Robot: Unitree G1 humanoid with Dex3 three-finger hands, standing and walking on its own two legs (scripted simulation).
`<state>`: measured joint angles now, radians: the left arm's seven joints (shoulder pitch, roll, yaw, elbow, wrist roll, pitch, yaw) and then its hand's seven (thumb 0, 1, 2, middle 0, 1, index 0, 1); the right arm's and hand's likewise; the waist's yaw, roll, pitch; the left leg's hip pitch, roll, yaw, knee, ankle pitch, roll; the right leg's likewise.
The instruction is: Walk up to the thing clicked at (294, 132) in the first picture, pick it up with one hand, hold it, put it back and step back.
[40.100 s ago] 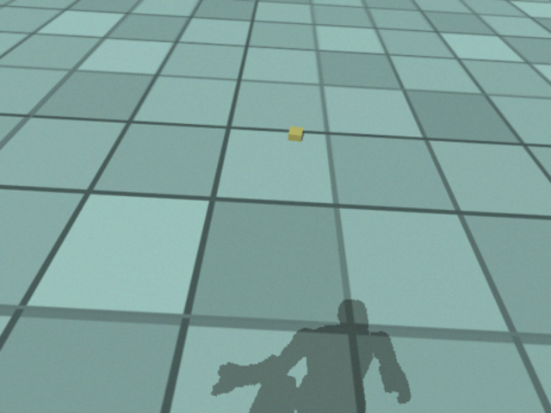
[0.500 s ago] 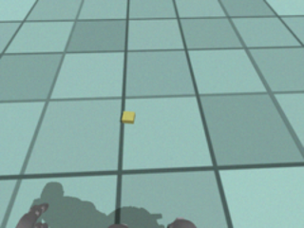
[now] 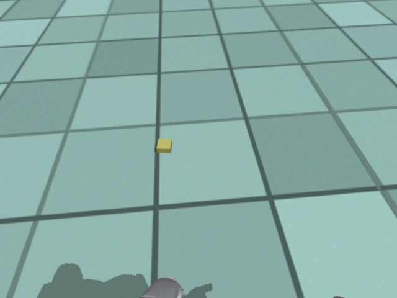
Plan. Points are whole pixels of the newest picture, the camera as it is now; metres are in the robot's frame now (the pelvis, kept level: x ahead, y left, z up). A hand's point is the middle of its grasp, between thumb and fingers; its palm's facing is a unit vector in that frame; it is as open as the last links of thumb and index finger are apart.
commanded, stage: step back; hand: left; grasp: from above
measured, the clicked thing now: (164, 145) +1.07 +0.29 -0.74
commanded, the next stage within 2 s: stand in 1.04 s
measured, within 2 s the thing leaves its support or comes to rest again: neither
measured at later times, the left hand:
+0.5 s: hand out of the picture +0.02 +0.27 -0.14, palm faces +0.07 -0.92 -0.39, open 7.4 cm
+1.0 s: hand out of the picture +0.09 +0.29 -0.14, palm faces +0.05 -0.93 -0.36, open 7.4 cm
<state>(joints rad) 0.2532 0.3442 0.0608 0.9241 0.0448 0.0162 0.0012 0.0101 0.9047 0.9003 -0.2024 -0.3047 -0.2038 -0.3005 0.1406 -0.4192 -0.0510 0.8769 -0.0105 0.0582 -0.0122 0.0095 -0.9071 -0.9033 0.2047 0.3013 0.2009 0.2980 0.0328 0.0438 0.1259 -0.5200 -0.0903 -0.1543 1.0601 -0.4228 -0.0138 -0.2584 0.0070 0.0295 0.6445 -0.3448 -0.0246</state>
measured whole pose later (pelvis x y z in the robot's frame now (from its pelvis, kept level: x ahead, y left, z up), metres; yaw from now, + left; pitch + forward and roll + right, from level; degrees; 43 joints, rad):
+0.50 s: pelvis -0.02 +0.00 +0.00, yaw +4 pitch -3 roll -1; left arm 0.24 0.37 0.07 0.98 0.04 -0.05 -0.01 0.01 0.91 0.90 -0.20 -0.30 -0.20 -0.30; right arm 0.22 -0.38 -0.05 0.98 -0.03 0.02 0.01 0.01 -0.91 -0.90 0.21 0.30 0.20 0.30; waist 0.01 0.04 0.06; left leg -0.31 -0.01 -0.09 0.81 -0.48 0.01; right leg -0.26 0.03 -0.03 0.60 -0.29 -0.04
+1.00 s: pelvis +0.02 +0.03 +0.01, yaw +3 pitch -2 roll +0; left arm 0.11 0.37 0.02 1.06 0.01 -0.03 0.00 0.01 0.91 0.90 -0.20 -0.30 -0.20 -0.30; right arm 0.03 -0.32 -0.01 1.05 -0.01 -0.01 0.01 0.01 -0.91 -0.90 0.21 0.30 0.20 0.30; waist 0.02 0.00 0.08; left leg -0.23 0.03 0.03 0.52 -0.25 -0.01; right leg -0.17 -0.01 0.02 0.50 -0.29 0.02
